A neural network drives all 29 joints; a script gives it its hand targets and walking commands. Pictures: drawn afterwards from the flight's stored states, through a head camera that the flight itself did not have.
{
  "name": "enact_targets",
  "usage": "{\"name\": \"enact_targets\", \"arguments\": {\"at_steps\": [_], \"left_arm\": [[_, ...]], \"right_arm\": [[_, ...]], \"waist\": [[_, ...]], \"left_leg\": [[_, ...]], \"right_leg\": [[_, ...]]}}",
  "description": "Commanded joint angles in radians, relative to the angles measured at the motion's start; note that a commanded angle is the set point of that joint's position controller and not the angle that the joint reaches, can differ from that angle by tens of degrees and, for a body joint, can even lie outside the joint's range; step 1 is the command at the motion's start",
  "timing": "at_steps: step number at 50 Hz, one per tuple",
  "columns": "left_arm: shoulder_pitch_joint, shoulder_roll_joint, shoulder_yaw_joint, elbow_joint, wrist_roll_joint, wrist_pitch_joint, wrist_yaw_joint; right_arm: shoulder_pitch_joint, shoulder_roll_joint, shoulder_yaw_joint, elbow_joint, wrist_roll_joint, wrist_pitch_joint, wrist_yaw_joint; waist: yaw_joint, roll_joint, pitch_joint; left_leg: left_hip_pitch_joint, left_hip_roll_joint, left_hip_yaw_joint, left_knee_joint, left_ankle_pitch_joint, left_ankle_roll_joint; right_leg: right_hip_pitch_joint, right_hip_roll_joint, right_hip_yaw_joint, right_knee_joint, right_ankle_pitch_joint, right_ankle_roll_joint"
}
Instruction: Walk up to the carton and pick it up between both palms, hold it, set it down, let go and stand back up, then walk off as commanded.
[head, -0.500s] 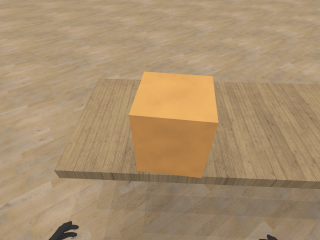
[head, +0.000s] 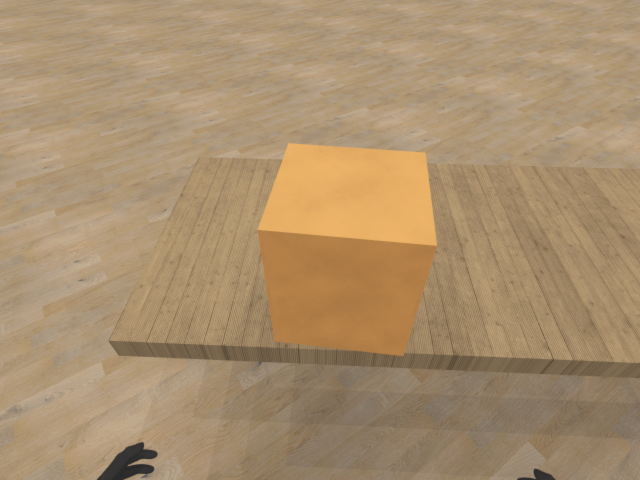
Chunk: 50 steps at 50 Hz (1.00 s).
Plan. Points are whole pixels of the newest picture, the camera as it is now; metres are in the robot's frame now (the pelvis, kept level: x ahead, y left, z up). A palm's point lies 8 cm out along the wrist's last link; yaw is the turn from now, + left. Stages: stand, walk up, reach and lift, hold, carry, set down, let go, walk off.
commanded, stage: stand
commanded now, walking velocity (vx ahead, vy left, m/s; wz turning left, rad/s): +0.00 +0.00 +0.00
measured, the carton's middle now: (346, 251) +0.46 -0.04 +0.04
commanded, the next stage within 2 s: walk off in 0.02 s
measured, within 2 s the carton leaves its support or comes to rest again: neither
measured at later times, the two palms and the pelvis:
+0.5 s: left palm out of the picture +0.09 +0.31 -0.08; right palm out of the picture +0.06 -0.29 -0.06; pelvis -0.04 +0.03 -0.01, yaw +0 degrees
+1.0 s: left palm out of the picture -0.08 +0.31 -0.09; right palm out of the picture -0.12 -0.30 -0.11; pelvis -0.20 +0.02 -0.03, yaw -1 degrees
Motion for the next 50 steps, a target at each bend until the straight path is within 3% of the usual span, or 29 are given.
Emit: {"name": "enact_targets", "arguments": {"at_steps": [1, 2, 4, 8, 10, 11, 12, 13, 15, 17, 18, 19, 20, 21, 22, 24, 26, 30, 32, 33, 34, 35, 37, 38, 39, 41, 44, 46, 50], "left_arm": [[-0.010, 0.225, 0.110, -0.022, 0.002, -0.041, 0.004], [-0.002, 0.211, 0.106, -0.013, -0.006, -0.044, 0.005], [-0.031, 0.207, 0.101, -0.027, 0.002, -0.047, 0.003], [0.002, 0.230, 0.110, -0.008, -0.002, -0.041, 0.001], [-0.041, 0.226, 0.115, -0.023, 0.005, -0.041, 0.005], [-0.015, 0.309, 0.131, 0.007, -0.005, -0.024, 0.011], [0.020, 0.317, 0.136, 0.018, -0.014, -0.018, 0.015], [0.017, 0.319, 0.133, 0.028, -0.016, -0.016, 0.016], [-0.026, 0.316, 0.134, -0.004, 0.007, 0.001, 0.014], [-0.057, 0.301, 0.129, -0.027, 0.005, 0.013, 0.013], [-0.077, 0.304, 0.124, -0.029, 0.000, 0.021, 0.015], [-0.043, 0.287, 0.129, -0.018, 0.000, 0.017, 0.012], [-0.019, 0.278, 0.128, -0.014, 0.005, 0.023, 0.012], [0.011, 0.256, 0.145, -0.023, 0.017, 0.040, 0.019], [-0.005, 0.236, 0.156, -0.052, 0.018, 0.051, 0.030], [0.040, 0.269, 0.169, -0.047, 0.016, 0.065, 0.023], [0.064, 0.249, 0.160, -0.039, 0.001, 0.067, 0.015], [0.068, 0.227, 0.148, -0.030, 0.011, 0.050, 0.008], [0.089, 0.233, 0.142, 0.003, 0.007, 0.025, 0.011], [0.059, 0.299, 0.156, 0.010, 0.011, 0.024, 0.015], [0.035, 0.378, 0.175, -0.004, 0.013, 0.027, 0.020], [0.036, 0.373, 0.165, -0.008, 0.030, 0.025, 0.019], [-0.090, 0.324, 0.153, -0.056, 0.030, 0.022, 0.028], [-0.117, 0.314, 0.155, -0.064, 0.033, 0.022, 0.037], [-0.113, 0.308, 0.153, -0.072, 0.027, 0.023, 0.041], [-0.090, 0.286, 0.157, -0.072, 0.027, 0.026, 0.042], [-0.052, 0.296, 0.165, -0.055, 0.028, 0.028, 0.051], [-0.071, 0.315, 0.170, -0.064, 0.024, 0.036, 0.051], [-0.124, 0.326, 0.179, -0.077, 0.034, 0.038, 0.049]], "right_arm": [[-0.023, -0.221, -0.020, -0.018, 0.004, -0.055, -0.008], [-0.048, -0.233, -0.018, -0.017, -0.007, -0.056, -0.010], [-0.023, -0.220, -0.019, -0.009, -0.001, -0.051, -0.004], [-0.025, -0.198, -0.009, -0.017, -0.002, -0.050, -0.001], [-0.006, -0.196, -0.009, -0.010, 0.002, -0.042, -0.005], [-0.064, -0.314, 0.010, -0.026, -0.019, -0.032, -0.034], [-0.061, -0.307, 0.013, -0.030, -0.010, -0.030, -0.041], [-0.070, -0.295, 0.013, -0.030, -0.018, -0.026, -0.044], [-0.030, -0.271, 0.010, -0.013, -0.024, -0.013, -0.045], [-0.025, -0.276, 0.016, -0.024, -0.018, -0.010, -0.046], [0.010, -0.294, 0.011, -0.009, -0.013, -0.015, -0.044], [-0.002, -0.323, 0.006, -0.010, -0.015, -0.018, -0.045], [-0.012, -0.357, 0.006, -0.007, -0.024, -0.008, -0.044], [-0.033, -0.399, -0.012, -0.016, -0.023, 0.001, -0.037], [-0.100, -0.413, -0.012, -0.061, -0.036, 0.001, -0.042], [-0.176, -0.432, -0.037, -0.113, -0.047, 0.006, -0.055], [-0.234, -0.420, -0.040, -0.135, -0.065, 0.012, -0.074], [-0.117, -0.390, -0.025, -0.102, -0.059, 0.021, -0.073], [-0.064, -0.367, -0.011, -0.058, -0.041, 0.029, -0.063], [0.009, -0.331, 0.001, -0.037, -0.034, 0.028, -0.056], [-0.009, -0.296, 0.007, -0.049, -0.022, 0.015, -0.052], [-0.090, -0.309, -0.017, -0.036, -0.034, 0.033, -0.069], [-0.135, -0.327, -0.019, -0.031, -0.012, 0.045, -0.069], [-0.131, -0.327, -0.018, -0.027, -0.008, 0.053, -0.062], [-0.124, -0.335, -0.009, -0.032, -0.006, 0.055, -0.056], [-0.060, -0.328, -0.019, -0.034, -0.009, 0.063, -0.059], [-0.053, -0.315, -0.027, -0.045, -0.011, 0.067, -0.051], [-0.009, -0.325, -0.024, -0.033, -0.010, 0.074, -0.048], [0.039, -0.311, -0.029, -0.031, 0.001, 0.069, -0.034]], "waist": [[0.028, -0.062, -0.072], [0.056, -0.102, -0.055], [0.034, -0.107, -0.034], [0.034, -0.047, -0.054], [0.023, -0.111, -0.043], [0.050, -0.093, 0.041], [0.058, -0.087, 0.014], [0.053, -0.111, 0.011], [0.046, -0.189, 0.025], [0.034, -0.152, 0.038], [0.014, -0.113, -0.006], [0.020, -0.033, -0.028], [0.028, 0.068, -0.002], [0.029, 0.228, 0.019], [0.043, 0.250, 0.091], [0.075, 0.189, 0.104], [0.090, 0.185, 0.175], [0.044, 0.160, 0.051], [0.046, 0.140, -0.001], [0.007, 0.003, -0.002], [0.024, -0.236, -0.047], [0.091, -0.238, 0.007], [0.075, -0.132, 0.173], [0.059, -0.079, 0.187], [0.064, -0.134, 0.189], [0.060, -0.126, 0.165], [0.070, -0.116, 0.144], [0.064, -0.177, 0.164], [0.035, -0.216, 0.150]], "left_leg": [[0.012, 0.039, 0.012, -0.044, 0.004, 0.074], [-0.030, 0.048, -0.016, -0.047, 0.004, 0.085], [-0.008, 0.017, 0.026, -0.010, 0.008, 0.076], [-0.005, 0.031, 0.012, -0.035, 0.008, 0.078], [-0.022, 0.041, 0.004, -0.027, -0.006, 0.084], [-0.045, -0.023, 0.062, 0.131, 0.196, 0.097], [-0.052, -0.034, 0.080, 0.219, 0.190, 0.094], [-0.056, -0.042, 0.094, 0.267, 0.065, 0.094], [-0.071, -0.068, 0.098, 0.301, -0.210, 0.100], [-0.046, -0.037, 0.095, 0.229, -0.099, 0.107], [-0.007, -0.016, 0.081, 0.139, 0.070, 0.115], [0.040, 0.028, 0.016, 0.095, 0.261, 0.134], [0.017, 0.077, -0.046, -0.001, 0.236, 0.164], [-0.066, 0.209, -0.151, -0.113, 0.196, 0.277], [-0.173, 0.286, -0.243, -0.155, 0.264, 0.347], [-0.280, 0.243, -0.203, -0.186, 0.077, 0.339], [-0.261, 0.231, -0.172, -0.118, 0.215, 0.329], [-0.028, 0.179, -0.092, 0.049, 0.443, 0.261], [0.041, 0.102, -0.043, 0.163, 0.382, 0.181], [-0.071, 0.004, -0.012, 0.246, 0.209, 0.134], [-0.201, -0.137, 0.048, 0.404, -0.225, 0.091], [-0.234, -0.177, -0.037, 0.641, -0.473, 0.087], [-0.233, -0.171, -0.070, 0.803, -0.336, 0.091], [-0.271, -0.168, -0.079, 0.826, -0.279, 0.082], [-0.306, -0.161, -0.075, 0.831, -0.257, 0.071], [-0.295, -0.173, -0.053, 0.848, -0.276, 0.068], [-0.308, -0.150, -0.059, 0.751, -0.291, 0.065], [-0.252, -0.147, -0.034, 0.705, -0.301, 0.059], [-0.133, -0.058, 0.037, 0.460, -0.287, 0.099]], "right_leg": [[0.041, -0.123, 0.126, -0.137, -0.155, -0.021], [0.070, -0.120, 0.122, -0.139, -0.155, -0.020], [0.032, -0.148, 0.160, -0.169, -0.164, -0.026], [0.076, -0.127, 0.125, -0.142, -0.127, -0.018], [0.071, -0.137, 0.137, -0.164, -0.134, -0.017], [0.045, -0.178, 0.219, -0.120, 0.319, -0.038], [0.074, -0.217, 0.222, -0.071, 0.557, -0.090], [0.056, -0.256, 0.249, -0.071, 0.613, -0.129], [-0.011, -0.315, 0.304, -0.123, 0.520, -0.174], [-0.032, -0.285, 0.292, -0.098, 0.417, -0.156], [-0.003, -0.237, 0.210, -0.029, 0.430, -0.120], [-0.029, -0.185, 0.211, 0.038, 0.348, -0.077], [-0.059, -0.087, 0.129, 0.123, 0.155, -0.025], [-0.065, 0.044, 0.014, 0.366, -0.178, 0.016], [-0.081, 0.054, 0.069, 0.575, -0.367, 0.016], [-0.071, 0.059, 0.157, 0.723, -0.323, 0.005], [-0.109, 0.003, 0.229, 0.697, -0.306, 0.004], [-0.068, -0.050, 0.186, 0.219, -0.304, -0.029], [0.030, -0.052, 0.199, -0.181, -0.061, -0.030], [0.109, -0.111, 0.254, -0.138, 0.162, -0.034], [0.147, -0.313, 0.448, -0.119, 0.383, -0.118], [-0.021, -0.393, 0.504, -0.178, 0.207, -0.213], [-0.201, -0.317, 0.394, -0.252, -0.113, -0.185], [-0.189, -0.295, 0.371, -0.232, -0.087, -0.170], [-0.145, -0.271, 0.365, -0.203, -0.061, -0.159], [-0.095, -0.271, 0.371, -0.170, -0.031, -0.208], [-0.039, -0.299, 0.423, -0.173, -0.171, -0.207], [-0.099, -0.289, 0.390, -0.208, -0.327, -0.189], [-0.170, -0.303, 0.384, -0.221, -0.380, -0.189]]}}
